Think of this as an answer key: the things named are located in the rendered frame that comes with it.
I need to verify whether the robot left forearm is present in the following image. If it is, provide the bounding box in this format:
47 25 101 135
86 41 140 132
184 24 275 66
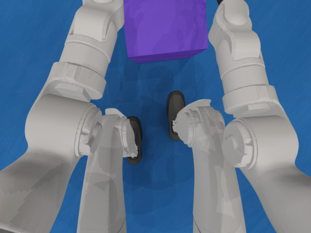
25 0 124 137

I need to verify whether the carton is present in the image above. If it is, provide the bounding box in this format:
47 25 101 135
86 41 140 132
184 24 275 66
123 0 208 64

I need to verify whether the robot right upper arm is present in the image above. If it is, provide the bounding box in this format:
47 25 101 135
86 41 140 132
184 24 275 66
222 115 311 233

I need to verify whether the robot right forearm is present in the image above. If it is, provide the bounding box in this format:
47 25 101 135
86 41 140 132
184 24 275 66
208 0 298 140

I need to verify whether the left robot thigh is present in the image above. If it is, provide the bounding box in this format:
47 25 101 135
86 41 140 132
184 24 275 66
77 114 132 233

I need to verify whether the robot left upper arm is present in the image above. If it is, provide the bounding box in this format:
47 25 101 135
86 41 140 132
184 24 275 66
0 94 103 233

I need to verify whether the robot right shin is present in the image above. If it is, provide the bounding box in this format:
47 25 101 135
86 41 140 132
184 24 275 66
173 99 225 141

